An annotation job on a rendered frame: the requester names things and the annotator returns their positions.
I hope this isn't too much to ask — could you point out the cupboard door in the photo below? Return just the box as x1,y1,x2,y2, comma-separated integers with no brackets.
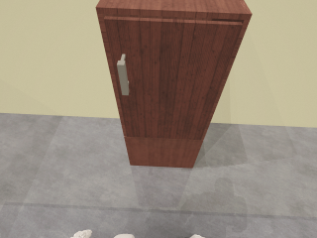
103,16,243,141

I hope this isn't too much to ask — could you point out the handle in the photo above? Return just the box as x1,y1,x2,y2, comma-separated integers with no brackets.
117,54,130,95

